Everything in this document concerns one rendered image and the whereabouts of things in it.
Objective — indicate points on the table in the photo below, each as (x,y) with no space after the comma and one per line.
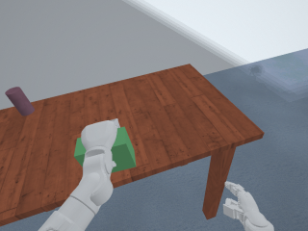
(172,117)

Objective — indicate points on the robot left hand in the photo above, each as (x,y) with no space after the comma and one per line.
(101,133)

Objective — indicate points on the right robot forearm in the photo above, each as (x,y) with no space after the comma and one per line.
(255,221)

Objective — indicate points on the sponge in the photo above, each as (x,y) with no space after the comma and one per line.
(123,153)

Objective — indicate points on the robot right hand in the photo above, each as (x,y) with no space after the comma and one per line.
(246,202)

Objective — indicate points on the left robot forearm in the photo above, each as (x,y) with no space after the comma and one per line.
(94,189)

